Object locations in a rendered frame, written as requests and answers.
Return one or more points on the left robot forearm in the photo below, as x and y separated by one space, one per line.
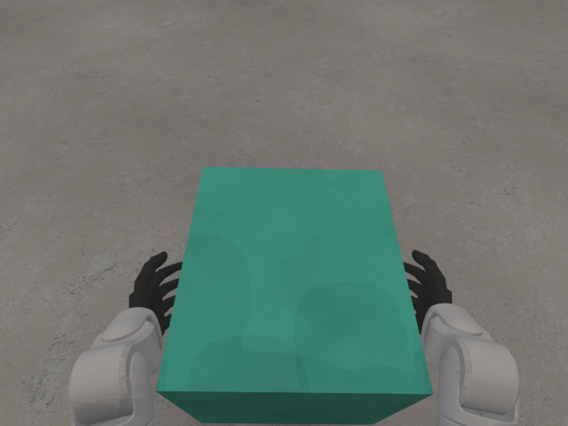
109 384

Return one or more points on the right robot hand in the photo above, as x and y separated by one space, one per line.
432 289

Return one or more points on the carton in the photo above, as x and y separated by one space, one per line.
292 304

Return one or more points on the left robot hand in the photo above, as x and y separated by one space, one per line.
147 292

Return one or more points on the right robot forearm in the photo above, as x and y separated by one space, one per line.
478 380

